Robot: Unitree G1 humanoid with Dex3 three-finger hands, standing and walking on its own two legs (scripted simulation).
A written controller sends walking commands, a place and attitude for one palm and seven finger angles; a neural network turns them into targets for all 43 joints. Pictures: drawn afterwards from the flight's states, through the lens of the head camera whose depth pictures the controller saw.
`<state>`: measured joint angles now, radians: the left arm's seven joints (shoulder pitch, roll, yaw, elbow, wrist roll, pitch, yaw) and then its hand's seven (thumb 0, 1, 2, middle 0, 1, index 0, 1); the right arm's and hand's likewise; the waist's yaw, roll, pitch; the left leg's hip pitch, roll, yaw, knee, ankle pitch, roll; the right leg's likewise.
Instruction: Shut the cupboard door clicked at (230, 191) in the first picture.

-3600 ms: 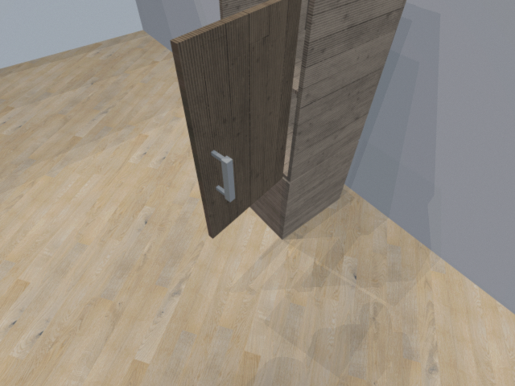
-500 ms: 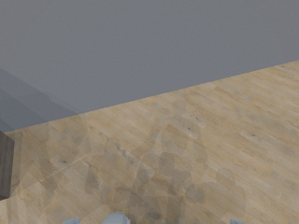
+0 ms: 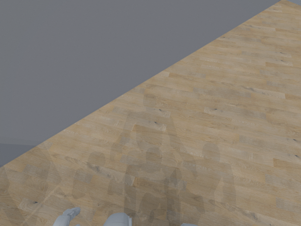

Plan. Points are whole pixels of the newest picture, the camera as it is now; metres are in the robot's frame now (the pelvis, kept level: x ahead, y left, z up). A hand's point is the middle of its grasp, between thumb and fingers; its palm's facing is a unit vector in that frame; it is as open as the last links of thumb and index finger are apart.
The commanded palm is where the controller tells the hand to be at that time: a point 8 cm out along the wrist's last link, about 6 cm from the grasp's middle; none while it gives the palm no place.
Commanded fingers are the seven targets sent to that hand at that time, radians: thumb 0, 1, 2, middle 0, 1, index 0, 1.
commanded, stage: walk around to get in front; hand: left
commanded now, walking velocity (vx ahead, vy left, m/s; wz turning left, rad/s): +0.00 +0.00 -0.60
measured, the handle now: out of the picture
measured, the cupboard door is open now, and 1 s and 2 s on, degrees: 100 100 100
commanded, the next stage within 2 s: walk to a spot facing it in 1.38 s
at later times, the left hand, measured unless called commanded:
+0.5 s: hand (108, 201) +0.19 +0.15 -0.15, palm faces -0.31 -0.93 -0.21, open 7.4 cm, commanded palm none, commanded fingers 0.00 0.90 0.90 -0.20 -0.30 -0.20 -0.30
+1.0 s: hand (141, 167) +0.31 +0.06 -0.18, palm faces -0.53 -0.83 -0.16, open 7.4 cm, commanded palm none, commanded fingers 0.00 0.90 0.90 -0.20 -0.30 -0.20 -0.30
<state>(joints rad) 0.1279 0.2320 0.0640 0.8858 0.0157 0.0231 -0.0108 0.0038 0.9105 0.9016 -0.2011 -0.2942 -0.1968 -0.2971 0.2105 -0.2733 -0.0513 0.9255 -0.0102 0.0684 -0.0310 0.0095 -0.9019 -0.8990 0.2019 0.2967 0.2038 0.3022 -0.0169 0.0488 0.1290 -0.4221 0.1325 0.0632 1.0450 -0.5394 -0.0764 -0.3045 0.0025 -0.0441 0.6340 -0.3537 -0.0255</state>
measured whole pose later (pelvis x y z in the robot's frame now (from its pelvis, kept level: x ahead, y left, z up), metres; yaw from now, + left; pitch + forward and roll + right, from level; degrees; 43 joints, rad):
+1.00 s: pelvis +0.19 -0.10 +0.00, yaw -35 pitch +0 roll +0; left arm 0.26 0.24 0.08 1.03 0.02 0.02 -0.04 0.01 0.91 0.90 -0.20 -0.29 -0.20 -0.30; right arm 0.17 -0.19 -0.01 0.87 -0.04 -0.06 -0.01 0.00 -0.90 -0.90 0.20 0.30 0.20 0.30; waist 0.01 -0.06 0.08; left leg -0.36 0.09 0.15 0.63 -0.28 0.01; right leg -0.37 0.01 0.01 1.19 -0.43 -0.03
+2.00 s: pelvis +0.44 -0.41 +0.01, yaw -35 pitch +2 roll -2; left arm 0.13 0.20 0.06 0.94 0.01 0.03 0.01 0.00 0.91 0.90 -0.20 -0.29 -0.20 -0.30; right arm 0.19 -0.19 -0.04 0.96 -0.02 0.02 0.00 0.01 -0.91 -0.90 0.20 0.30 0.21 0.30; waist -0.02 0.00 0.06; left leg -0.37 -0.01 -0.03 0.51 -0.18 0.03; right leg -0.49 -0.06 0.00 0.92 -0.40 0.07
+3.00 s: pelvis +0.47 -0.55 +0.01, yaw +4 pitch +1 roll +2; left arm 0.18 0.18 0.02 0.86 0.02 0.01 0.02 0.00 0.91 0.90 -0.20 -0.29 -0.20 -0.30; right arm 0.14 -0.27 -0.08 0.93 -0.01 0.09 0.03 0.01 -0.90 -0.90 0.20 0.30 0.20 0.30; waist -0.03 0.03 0.11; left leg -0.52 0.01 0.00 1.17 -0.45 -0.06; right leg -0.26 -0.08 -0.15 0.56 -0.33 -0.03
